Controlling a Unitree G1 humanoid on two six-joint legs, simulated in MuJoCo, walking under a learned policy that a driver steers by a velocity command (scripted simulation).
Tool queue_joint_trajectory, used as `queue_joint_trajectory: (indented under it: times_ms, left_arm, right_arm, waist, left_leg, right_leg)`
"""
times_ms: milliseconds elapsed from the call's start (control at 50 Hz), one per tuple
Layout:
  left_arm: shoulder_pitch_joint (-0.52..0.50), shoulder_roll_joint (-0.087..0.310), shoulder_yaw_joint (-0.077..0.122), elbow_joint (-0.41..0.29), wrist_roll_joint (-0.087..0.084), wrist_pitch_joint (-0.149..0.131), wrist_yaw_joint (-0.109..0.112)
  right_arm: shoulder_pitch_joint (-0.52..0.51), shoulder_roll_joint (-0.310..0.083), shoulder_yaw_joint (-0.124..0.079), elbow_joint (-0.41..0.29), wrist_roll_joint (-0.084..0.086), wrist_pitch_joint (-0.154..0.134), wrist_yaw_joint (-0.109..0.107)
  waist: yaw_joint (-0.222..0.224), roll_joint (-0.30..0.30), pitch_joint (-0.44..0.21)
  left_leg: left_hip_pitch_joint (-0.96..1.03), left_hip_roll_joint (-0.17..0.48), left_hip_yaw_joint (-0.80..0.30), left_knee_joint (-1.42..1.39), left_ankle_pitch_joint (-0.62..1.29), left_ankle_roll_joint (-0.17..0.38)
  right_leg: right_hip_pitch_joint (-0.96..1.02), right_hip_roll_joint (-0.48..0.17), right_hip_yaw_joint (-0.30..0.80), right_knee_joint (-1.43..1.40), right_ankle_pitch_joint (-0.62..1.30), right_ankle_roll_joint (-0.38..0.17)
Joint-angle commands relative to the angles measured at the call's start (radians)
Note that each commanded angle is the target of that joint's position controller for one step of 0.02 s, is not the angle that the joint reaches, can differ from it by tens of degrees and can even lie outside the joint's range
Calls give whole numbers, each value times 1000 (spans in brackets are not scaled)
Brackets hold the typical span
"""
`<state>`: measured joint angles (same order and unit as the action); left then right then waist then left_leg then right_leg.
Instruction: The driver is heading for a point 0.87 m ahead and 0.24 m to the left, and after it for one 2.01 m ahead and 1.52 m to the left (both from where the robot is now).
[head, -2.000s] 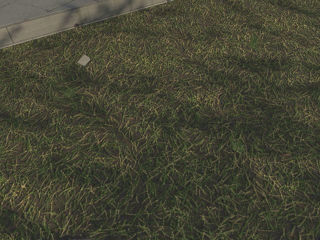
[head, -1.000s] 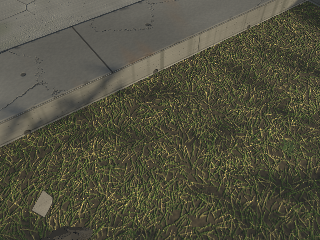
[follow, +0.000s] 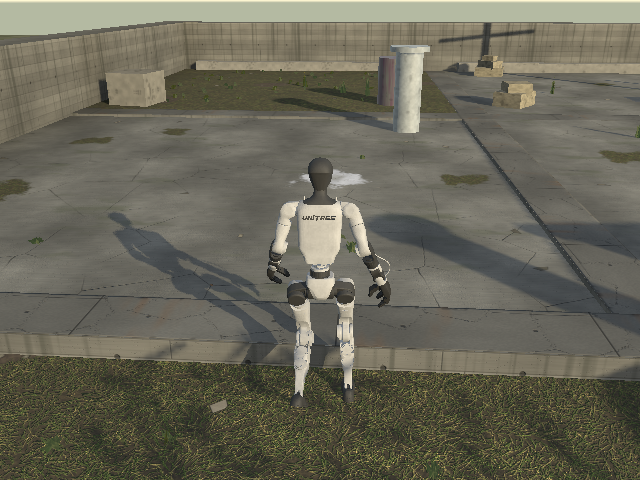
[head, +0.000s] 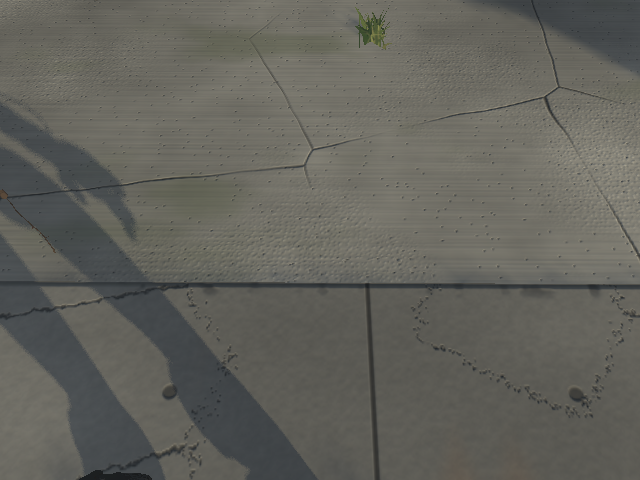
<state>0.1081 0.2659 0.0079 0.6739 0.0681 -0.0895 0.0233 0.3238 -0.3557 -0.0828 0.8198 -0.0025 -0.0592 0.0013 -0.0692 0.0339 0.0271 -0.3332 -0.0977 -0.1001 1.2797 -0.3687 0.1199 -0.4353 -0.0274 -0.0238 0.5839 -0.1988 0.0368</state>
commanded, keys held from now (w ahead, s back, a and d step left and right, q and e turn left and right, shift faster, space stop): w+q+shift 0.56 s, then w+shift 0.44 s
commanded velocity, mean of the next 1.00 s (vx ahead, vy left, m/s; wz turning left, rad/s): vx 1.00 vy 0.00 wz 0.75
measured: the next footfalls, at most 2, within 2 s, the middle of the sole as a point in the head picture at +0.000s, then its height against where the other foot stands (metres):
left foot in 0.38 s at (244, 444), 0.15 m higher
right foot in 0.82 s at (215, 263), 0.04 m lower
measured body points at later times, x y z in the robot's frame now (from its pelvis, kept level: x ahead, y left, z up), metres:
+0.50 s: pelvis +0.43 +0.10 +0.07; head +0.46 +0.09 +0.52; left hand +0.44 +0.38 -0.02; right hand +0.68 -0.05 -0.05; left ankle +0.45 +0.12 -0.58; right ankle +0.36 -0.11 -0.40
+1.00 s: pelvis +0.88 +0.30 +0.11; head +0.88 +0.31 +0.56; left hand +0.65 +0.47 -0.01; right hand +1.19 +0.27 +0.03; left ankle +0.78 +0.37 -0.48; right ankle +0.89 +0.19 -0.62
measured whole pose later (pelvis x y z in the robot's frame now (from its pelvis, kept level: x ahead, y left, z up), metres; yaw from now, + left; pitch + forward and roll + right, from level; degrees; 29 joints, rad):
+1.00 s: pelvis +0.88 +0.30 +0.11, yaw +44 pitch +2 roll -2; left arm 0.54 0.29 0.06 0.86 0.03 -0.09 0.00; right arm 0.12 -0.26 -0.01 0.65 -0.05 -0.05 0.02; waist 0.05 0.03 -0.04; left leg -0.70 -0.06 -0.09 1.48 -0.37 0.09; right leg -0.16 0.07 -0.06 0.48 -0.34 -0.05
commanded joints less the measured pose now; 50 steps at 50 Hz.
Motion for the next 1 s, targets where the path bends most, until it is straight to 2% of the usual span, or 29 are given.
queue_joint_trajectory:
  times_ms: [20,100,160,240,260,280,300,320,360,380,400,420,440,480,500,540,600,640,660,740,780,800,820,840,860,880,900,940,1000]
  left_arm:
    - [209,79,41,17,-5,-8,1]
    - [324,53,43,127,-27,-42,-31]
    - [310,56,40,168,-3,-46,-36]
    - [416,48,20,264,13,-38,-45]
    - [484,38,13,304,12,-30,-34]
    - [467,53,10,290,2,-17,-21]
    - [375,94,10,250,-32,-11,-6]
    - [402,167,24,201,-72,-14,12]
    - [313,411,110,104,-83,3,0]
    - [304,371,124,63,-93,2,-23]
    - [231,194,91,-54,-67,-16,-71]
    - [160,137,71,-163,-17,-63,-91]
    - [105,81,56,-176,-22,-68,-87]
    - [32,-41,1,-225,-7,-49,-53]
    - [56,-84,-24,-232,6,-22,-39]
    - [130,-21,-15,-214,10,27,-19]
    - [-79,58,-10,-287,-17,40,-12]
    - [-14,-8,-26,-241,-30,38,-45]
    - [30,-6,-18,-204,-35,42,-52]
    - [-14,107,27,-175,-46,24,-27]
    - [179,162,63,-99,-59,14,-9]
    - [358,191,82,-28,-59,11,-3]
    - [472,208,90,25,-34,15,1]
    - [507,186,73,27,7,12,-17]
    - [447,201,85,8,11,14,-34]
    - [332,125,84,-17,-2,13,-31]
    - [294,80,67,-10,-14,6,-30]
    - [374,104,61,70,-24,-25,-27]
    - [344,109,50,118,-49,-40,-30]
  right_arm:
    - [-128,-6,22,-145,-39,10,24]
    - [-227,102,53,-267,-35,50,40]
    - [-367,129,67,-361,-27,80,6]
    - [-639,176,104,-481,-20,63,-43]
    - [-701,199,122,-530,-21,60,-30]
    - [-652,170,129,-520,-21,63,-8]
    - [-541,176,138,-498,3,65,22]
    - [-445,108,109,-436,-18,73,41]
    - [-24,3,41,-340,-7,89,38]
    - [11,-81,-2,-317,12,80,38]
    - [-114,-208,-49,-315,36,75,23]
    - [-70,-211,-60,-333,-2,88,-4]
    - [-49,-186,-57,-279,-3,79,-14]
    - [-30,-83,-30,-166,-18,22,-29]
    - [-56,-45,-19,-149,-29,1,-38]
    - [-95,-23,4,-135,-21,-30,-22]
    - [-91,-41,6,-108,-19,-56,-8]
    - [-62,-45,2,-87,8,-54,-4]
    - [-43,-78,-7,-78,2,-54,3]
    - [59,-103,-29,-48,-15,-57,-3]
    - [23,-121,-35,-68,-46,-38,-15]
    - [-43,-104,-32,-101,-40,-27,-18]
    - [-105,-25,-9,-130,-44,-32,-8]
    - [-14,115,36,-173,-27,-53,-17]
    - [132,82,43,-177,19,-57,-27]
    - [23,24,45,-156,-8,-41,-29]
    - [-119,-8,40,-183,-40,-33,-14]
    - [-195,16,51,-235,-65,-17,9]
    - [-283,36,83,-310,-55,1,39]
  waist:
    - [115,-64,-103]
    - [64,-134,-59]
    - [45,-186,38]
    - [49,-41,196]
    - [56,-86,183]
    - [36,-59,140]
    - [-45,-53,36]
    - [-51,-53,-108]
    - [-219,-239,-415]
    - [-200,-193,-432]
    - [-90,264,-414]
    - [-56,120,-517]
    - [-41,-20,-422]
    - [46,-130,-87]
    - [101,-151,-48]
    - [179,-146,-2]
    - [128,-151,107]
    - [107,-68,-31]
    - [102,-24,-94]
    - [64,61,-89]
    - [164,65,-164]
    - [254,0,-215]
    - [298,-139,-211]
    - [185,-380,-202]
    - [111,-432,-367]
    - [112,-185,-248]
    - [122,6,-120]
    - [90,19,0]
    - [27,-55,103]
  left_leg:
    - [-486,155,18,179,86,-15]
    - [-694,181,21,464,60,-1]
    - [-836,121,66,687,0,13]
    - [-1163,123,139,633,-201,76]
    - [-1110,140,200,582,-210,88]
    - [-910,135,307,410,-162,86]
    - [-470,126,310,146,-4,101]
    - [-194,8,420,161,-8,85]
    - [101,-69,249,3,-175,119]
    - [248,-79,25,-267,-220,176]
    - [440,144,-607,-702,-123,299]
    - [519,228,-949,-893,-243,325]
    - [433,240,-939,-937,-305,300]
    - [113,178,-765,-889,6,266]
    - [-16,139,-623,-837,75,255]
    - [-158,95,-430,-893,151,206]
    - [-313,1,-245,-1080,302,181]
    - [-331,-29,-153,-1118,413,148]
    - [-197,-13,-142,-1111,492,142]
    - [374,84,-198,-885,906,56]
    - [510,103,-198,-550,1028,23]
    - [359,60,-145,-246,875,0]
    - [-30,-44,-102,74,191,3]
    - [-381,-107,-131,379,-247,-9]
    - [-510,-83,-111,449,-176,-12]
    - [-565,11,-58,460,-41,-14]
    - [-540,44,-39,382,4,-17]
    - [-587,58,-84,357,-31,-21]
    - [-532,116,-13,2,69,-36]
  right_leg:
    - [452,-319,387,-324,-139,-154]
    - [420,-327,164,-311,167,-117]
    - [321,-314,8,-401,200,-105]
    - [460,-257,-177,-460,337,-43]
    - [454,-238,-209,-503,434,-40]
    - [391,-201,-289,-550,606,-55]
    - [224,-174,-362,-531,910,-63]
    - [210,-211,-327,-380,1498,-98]
    - [390,-294,-230,171,1869,-126]
    - [279,-238,-184,570,1392,-78]
    - [-219,80,-130,1133,39,2]
    - [-398,74,106,1382,59,-27]
    - [-456,42,135,1420,64,-46]
    - [-567,3,145,1463,-91,-43]
    - [-542,-13,156,1449,-172,-40]
    - [-480,-47,130,1186,-265,-30]
    - [-230,-77,12,537,-115,-8]
    - [186,-36,-35,281,289,-31]
    - [221,-18,-23,246,367,-46]
    - [73,14,-13,-86,327,-71]
    - [188,-7,4,-227,355,-93]
    - [416,-37,5,-250,366,-103]
    - [693,-77,20,-86,243,-107]
    - [863,-255,334,131,690,-155]
    - [935,-386,718,-86,301,-310]
    - [751,-377,750,-252,-115,-349]
    - [556,-316,651,-318,-215,-311]
    - [382,-307,567,-311,-31,-302]
    - [161,-178,301,-448,42,-213]
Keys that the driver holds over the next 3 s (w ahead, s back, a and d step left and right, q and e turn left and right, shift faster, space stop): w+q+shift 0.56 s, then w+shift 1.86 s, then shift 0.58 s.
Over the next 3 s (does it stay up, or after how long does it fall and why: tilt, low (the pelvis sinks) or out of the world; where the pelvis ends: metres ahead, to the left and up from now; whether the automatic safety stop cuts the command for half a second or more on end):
stays up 2.15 1.57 0.11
